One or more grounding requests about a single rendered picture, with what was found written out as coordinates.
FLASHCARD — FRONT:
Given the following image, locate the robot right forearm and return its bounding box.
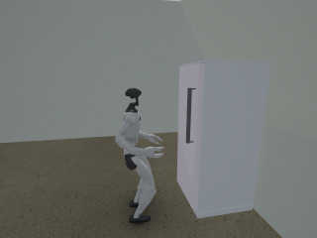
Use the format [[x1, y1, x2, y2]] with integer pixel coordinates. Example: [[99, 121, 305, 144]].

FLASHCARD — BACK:
[[115, 136, 144, 156]]

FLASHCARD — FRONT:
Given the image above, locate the right robot upper arm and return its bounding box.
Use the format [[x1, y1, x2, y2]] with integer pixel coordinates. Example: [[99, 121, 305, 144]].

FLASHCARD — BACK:
[[115, 113, 137, 142]]

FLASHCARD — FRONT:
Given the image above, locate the robot left hand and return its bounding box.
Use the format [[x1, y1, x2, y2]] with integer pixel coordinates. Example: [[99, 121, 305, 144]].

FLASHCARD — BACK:
[[147, 134, 162, 145]]

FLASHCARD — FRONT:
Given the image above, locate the handle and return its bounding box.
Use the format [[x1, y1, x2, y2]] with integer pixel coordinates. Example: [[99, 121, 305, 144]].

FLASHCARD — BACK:
[[185, 87, 196, 144]]

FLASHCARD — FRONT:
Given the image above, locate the robot right hand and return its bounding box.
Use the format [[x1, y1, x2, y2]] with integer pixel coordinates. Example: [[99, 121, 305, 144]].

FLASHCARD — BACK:
[[143, 147, 164, 158]]

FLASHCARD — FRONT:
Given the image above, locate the fridge door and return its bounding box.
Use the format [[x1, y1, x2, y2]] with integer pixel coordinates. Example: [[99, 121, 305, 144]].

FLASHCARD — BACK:
[[176, 63, 205, 209]]

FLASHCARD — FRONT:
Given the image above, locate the robot left foot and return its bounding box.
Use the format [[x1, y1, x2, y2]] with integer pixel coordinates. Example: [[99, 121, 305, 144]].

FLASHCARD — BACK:
[[129, 200, 139, 207]]

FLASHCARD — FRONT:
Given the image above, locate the robot left forearm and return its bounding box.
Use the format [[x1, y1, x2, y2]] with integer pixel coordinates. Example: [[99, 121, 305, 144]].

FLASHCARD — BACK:
[[139, 131, 149, 139]]

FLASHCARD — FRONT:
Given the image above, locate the robot torso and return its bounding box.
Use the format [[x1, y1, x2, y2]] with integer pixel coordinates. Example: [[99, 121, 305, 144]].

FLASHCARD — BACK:
[[123, 110, 141, 162]]

